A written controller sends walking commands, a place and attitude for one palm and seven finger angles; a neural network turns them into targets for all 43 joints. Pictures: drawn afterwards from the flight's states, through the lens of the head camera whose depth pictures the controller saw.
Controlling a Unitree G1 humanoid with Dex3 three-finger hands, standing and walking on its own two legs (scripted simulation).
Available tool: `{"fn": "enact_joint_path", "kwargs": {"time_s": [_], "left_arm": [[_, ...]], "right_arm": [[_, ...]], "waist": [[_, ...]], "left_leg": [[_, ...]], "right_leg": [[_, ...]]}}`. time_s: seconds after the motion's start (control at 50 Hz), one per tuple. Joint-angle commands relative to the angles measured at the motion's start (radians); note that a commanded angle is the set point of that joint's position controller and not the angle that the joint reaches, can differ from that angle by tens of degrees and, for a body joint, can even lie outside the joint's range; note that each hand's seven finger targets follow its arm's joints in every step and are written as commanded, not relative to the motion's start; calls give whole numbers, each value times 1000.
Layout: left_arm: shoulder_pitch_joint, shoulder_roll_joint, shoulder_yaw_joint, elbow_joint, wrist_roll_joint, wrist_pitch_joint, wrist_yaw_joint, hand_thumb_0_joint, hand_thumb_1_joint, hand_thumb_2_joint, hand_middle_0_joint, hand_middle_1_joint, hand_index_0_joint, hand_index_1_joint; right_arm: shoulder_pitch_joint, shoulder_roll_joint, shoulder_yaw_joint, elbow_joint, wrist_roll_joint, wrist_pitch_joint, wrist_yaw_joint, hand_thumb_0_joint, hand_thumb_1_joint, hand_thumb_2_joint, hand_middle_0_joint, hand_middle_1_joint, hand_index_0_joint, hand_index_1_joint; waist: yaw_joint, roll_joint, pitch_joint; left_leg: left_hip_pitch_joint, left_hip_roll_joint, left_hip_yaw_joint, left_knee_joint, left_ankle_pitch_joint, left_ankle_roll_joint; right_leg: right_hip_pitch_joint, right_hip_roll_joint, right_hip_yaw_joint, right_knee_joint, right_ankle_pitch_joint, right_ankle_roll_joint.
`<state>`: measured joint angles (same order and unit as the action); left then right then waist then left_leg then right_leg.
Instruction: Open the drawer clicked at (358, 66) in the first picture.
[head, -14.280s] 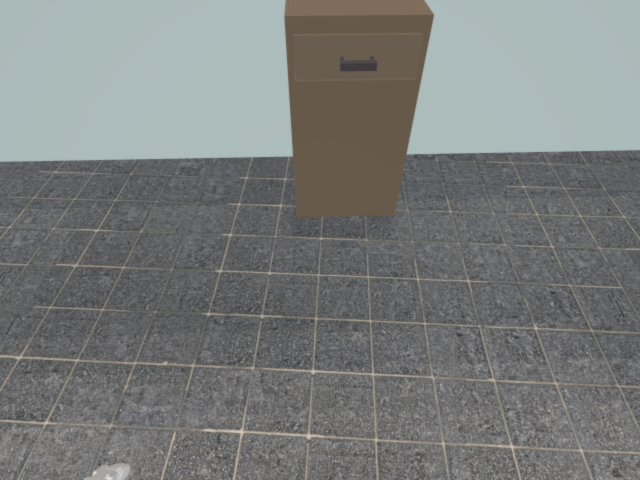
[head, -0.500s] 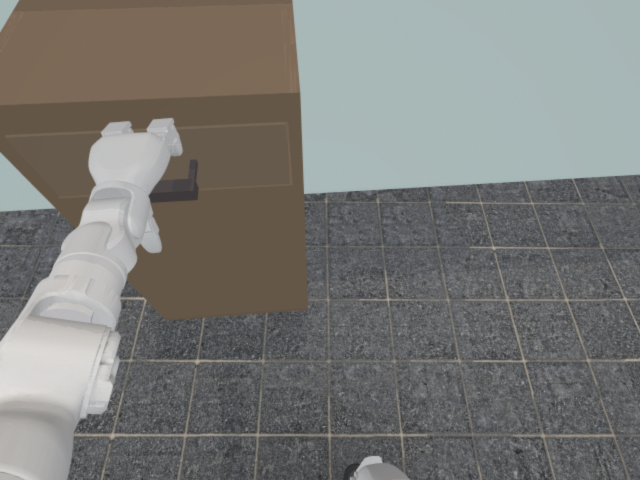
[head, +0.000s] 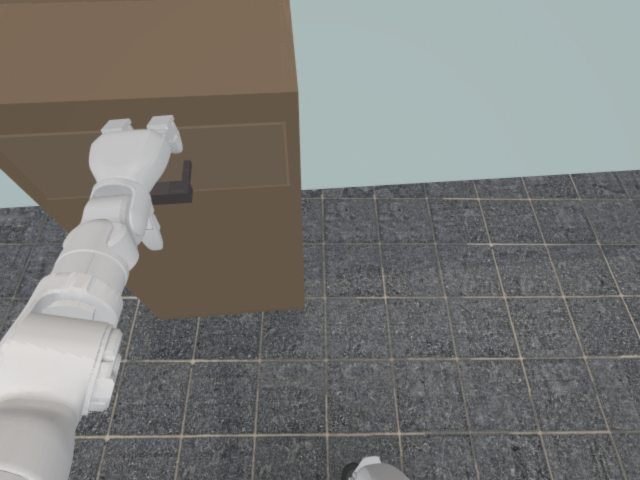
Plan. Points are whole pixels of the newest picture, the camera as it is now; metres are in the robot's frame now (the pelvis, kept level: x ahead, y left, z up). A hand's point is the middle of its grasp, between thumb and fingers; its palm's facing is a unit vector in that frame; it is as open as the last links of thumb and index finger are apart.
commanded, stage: move the hooked fingers above the handle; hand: left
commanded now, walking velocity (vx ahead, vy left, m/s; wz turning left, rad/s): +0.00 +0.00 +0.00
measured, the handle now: (153, 181) +0.55 +0.22 -0.02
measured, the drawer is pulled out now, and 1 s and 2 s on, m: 0.00 0.00 0.00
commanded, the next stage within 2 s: lower the fingers behind the handle in 0.50 s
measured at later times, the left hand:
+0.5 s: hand (137, 188) +0.49 +0.21 +0.04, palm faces -0.06 -0.02 -1.00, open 13.8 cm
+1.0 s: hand (147, 200) +0.49 +0.21 +0.01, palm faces -0.09 -0.02 -1.00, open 13.8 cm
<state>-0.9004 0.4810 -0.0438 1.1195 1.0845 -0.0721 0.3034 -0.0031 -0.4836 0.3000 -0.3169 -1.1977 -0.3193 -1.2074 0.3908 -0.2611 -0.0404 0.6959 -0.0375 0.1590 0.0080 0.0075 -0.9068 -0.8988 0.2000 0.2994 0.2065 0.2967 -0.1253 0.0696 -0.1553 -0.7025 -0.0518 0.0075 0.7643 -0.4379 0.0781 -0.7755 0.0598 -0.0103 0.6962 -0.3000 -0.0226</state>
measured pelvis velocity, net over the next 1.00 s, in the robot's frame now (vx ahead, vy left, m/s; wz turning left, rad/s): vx -0.01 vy -0.01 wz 0.00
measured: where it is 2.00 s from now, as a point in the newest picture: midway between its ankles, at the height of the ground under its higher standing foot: outside the picture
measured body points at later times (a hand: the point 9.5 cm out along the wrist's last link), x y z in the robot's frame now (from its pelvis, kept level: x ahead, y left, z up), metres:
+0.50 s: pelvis -0.01 -0.01 +0.00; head +0.10 -0.01 +0.44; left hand +0.48 +0.21 +0.09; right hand +0.02 -0.29 -0.13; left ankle -0.06 +0.06 -0.71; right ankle +0.00 -0.11 -0.71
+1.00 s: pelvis -0.01 -0.01 -0.01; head +0.11 -0.01 +0.42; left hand +0.49 +0.21 +0.06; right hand -0.03 -0.28 -0.13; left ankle -0.06 +0.06 -0.71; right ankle +0.00 -0.11 -0.71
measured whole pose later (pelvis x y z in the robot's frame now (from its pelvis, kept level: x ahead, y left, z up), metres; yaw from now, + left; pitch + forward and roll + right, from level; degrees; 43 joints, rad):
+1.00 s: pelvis -0.01 -0.01 -0.01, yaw +0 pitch +24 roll -2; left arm -0.92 0.54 -0.02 1.19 1.10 -0.11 0.34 0.00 -0.48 0.30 -0.31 -1.20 -0.32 -1.20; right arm 0.38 -0.27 -0.03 0.70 -0.04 0.13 -0.01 0.01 -0.91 -0.90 0.20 0.30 0.21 0.30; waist -0.15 0.06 -0.15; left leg -0.80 -0.05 0.01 0.83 -0.45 0.07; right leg -0.87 0.06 -0.01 0.76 -0.31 -0.03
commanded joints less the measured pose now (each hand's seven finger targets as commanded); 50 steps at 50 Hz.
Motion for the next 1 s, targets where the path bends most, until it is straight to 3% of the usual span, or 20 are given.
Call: {"fn": "enact_joint_path", "kwargs": {"time_s": [0.0, 0.06, 0.08, 0.12, 0.22, 0.28, 0.32, 0.36, 0.46, 0.5, 0.52, 0.56, 0.62, 0.66, 0.68, 0.76, 0.82, 0.86, 0.9, 0.98], "left_arm": [[-468, 269, 70, -212, -3, 2, 48, 0, -500, 300, -300, -1200, -300, -1200], [-426, 245, 56, -210, -3, 3, 43, 0, -500, 300, -300, -1200, -300, -1200], [-421, 222, 37, -204, -5, 5, 39, 0, -500, 300, -300, -1200, -300, -1200], [-405, 250, 58, -197, -9, 2, 32, 0, -500, 300, -300, -1200, -300, -1200], [-418, 233, 35, -217, -10, -19, 25, 0, -500, 300, -300, -1200, -300, -1200], [-449, 270, 52, -205, -4, -22, 37, 0, -500, 300, -300, -1200, -300, -1200], [-479, 312, 78, -220, 0, -32, 47, 0, -500, 300, -300, -1200, -300, -1200], [-480, 289, 64, -225, 1, -37, 49, 0, -500, 300, -300, -1200, -300, -1200], [-477, 255, 34, -166, -5, -18, 40, 0, -500, 300, -300, -1200, -300, -1200], [-507, 217, 11, -193, -11, -25, 32, 0, -500, 300, -300, -1200, -300, -1200], [-487, 257, 45, -192, -11, -28, 32, 0, -500, 300, -300, -1200, -300, -1200], [-473, 274, 54, -164, -9, -23, 30, 0, -500, 300, -300, -1200, -300, -1200], [-433, 284, 67, -134, -3, -20, 37, 0, -500, 300, -300, -1200, -300, -1200], [-451, 271, 52, -127, 2, -15, 46, 0, -500, 300, -300, -1200, -300, -1200], [-425, 296, 77, -117, 4, -12, 51, 0, -500, 300, -300, -1200, -300, -1200], [-431, 334, 100, -123, 10, -15, 65, 0, -500, 300, -300, -1200, -300, -1200], [-461, 343, 95, -120, 8, -19, 73, 0, -500, 300, -300, -1200, -300, -1200], [-462, 358, 104, -132, 14, -27, 76, 0, -500, 300, -300, -1200, -300, -1200], [-495, 300, 68, -153, 14, -40, 78, 0, -500, 300, -300, -1200, -300, -1200], [-496, 291, 60, -113, 6, -40, 81, 0, -500, 300, -300, -1200, -300, -1200]], "right_arm": [[133, -169, -60, -53, -1, -11, -14, 0, -900, -900, 200, 300, 200, 300], [126, -162, -60, -61, 2, -12, -13, 0, -900, -900, 200, 300, 200, 300], [121, -160, -61, -64, 5, -11, -13, 0, -900, -900, 200, 300, 200, 300], [120, -162, -59, -64, 5, -10, -16, 0, -900, -900, 200, 300, 200, 300], [103, -156, -59, -73, 11, -11, -24, 0, -900, -900, 200, 300, 200, 300], [92, -159, -55, -74, 13, -18, -32, 0, -900, -900, 200, 300, 200, 300], [95, -159, -54, -72, 10, -25, -35, 0, -900, -900, 200, 300, 200, 300], [100, -156, -59, -70, 8, -29, -34, 0, -900, -900, 200, 300, 200, 300], [109, -161, -58, -62, 12, -32, -32, 0, -900, -900, 200, 300, 200, 300], [115, -159, -63, -61, 9, -36, -28, 0, -900, -900, 200, 300, 200, 300], [122, -163, -64, -59, 8, -35, -29, 0, -900, -900, 200, 300, 200, 300], [119, -166, -58, -59, 9, -31, -31, 0, -900, -900, 200, 300, 200, 300], [119, -168, -54, -57, 6, -28, -29, 0, -900, -900, 200, 300, 200, 300], [120, -170, -52, -57, 7, -30, -29, 0, -900, -900, 200, 300, 200, 300], [121, -174, -51, -58, 7, -29, -28, 0, -900, -900, 200, 300, 200, 300], [124, -179, -51, -57, 2, -29, -28, 0, -900, -900, 200, 300, 200, 300], [128, -182, -50, -53, 2, -33, -31, 0, -900, -900, 200, 300, 200, 300], [132, -183, -50, -51, 0, -38, -32, 0, -900, -900, 200, 300, 200, 300], [142, -178, -58, -46, -5, -43, -29, 0, -900, -900, 200, 300, 200, 300], [158, -183, -57, -28, -4, -46, -29, 0, -900, -900, 200, 300, 200, 300]], "waist": [[-11, 30, -450], [2, 34, -453], [-5, 18, -438], [-1, -9, -437], [-12, -20, -399], [-21, -26, -378], [-16, 0, -413], [-18, 23, -448], [-36, 5, -412], [-38, 35, -440], [-28, 27, -462], [-26, 5, -429], [-12, 0, -420], [-22, -13, -395], [-9, -20, -403], [-12, -13, -434], [-31, -27, -421], [-23, 9, -449], [-42, 33, -483], [-56, 23, -445]], "left_leg": [[281, 55, -64, -38, 731, -66], [288, 53, -57, -45, 729, -64], [278, 52, -53, -46, 709, -60], [255, 47, -45, -52, 694, -51], [229, 36, -36, -65, 606, -40], [183, 26, -26, -69, 501, -32], [182, 22, -25, -62, 506, -31], [216, 25, -29, -50, 553, -37], [206, 27, -36, -43, 541, -39], [250, 33, -44, -40, 582, -45], [254, 34, -45, -35, 596, -43], [209, 30, -38, -42, 556, -40], [179, 29, -36, -43, 550, -41], [149, 30, -34, -46, 505, -39], [141, 29, -33, -43, 507, -37], [120, 28, -28, -29, 491, -35], [87, 26, -26, -20, 445, -28], [101, 26, -30, -9, 459, -32], [156, 34, -44, 14, 516, -40], [139, 37, -54, 29, 487, -43]], "right_leg": [[282, -1, 4, -11, 384, -23], [300, -3, 6, -16, 390, -22], [302, -2, 6, -21, 388, -21], [337, -6, 15, -24, 416, -18], [346, -11, 24, -38, 400, -18], [342, -15, 29, -40, 357, -19], [360, -17, 35, -31, 370, -20], [342, -16, 30, -21, 385, -20], [301, -10, 21, -24, 357, -18], [281, -8, 17, -24, 352, -21], [295, -8, 21, -21, 365, -19], [304, -9, 21, -22, 359, -19], [312, -10, 20, -13, 359, -21], [294, -9, 20, -12, 335, -21], [303, -9, 20, -6, 337, -22], [307, -11, 27, 8, 344, -20], [296, -12, 31, 10, 325, -16], [279, -11, 30, 23, 320, -19], [227, -6, 19, 34, 322, -20], [172, -3, 10, 40, 279, -18]]}}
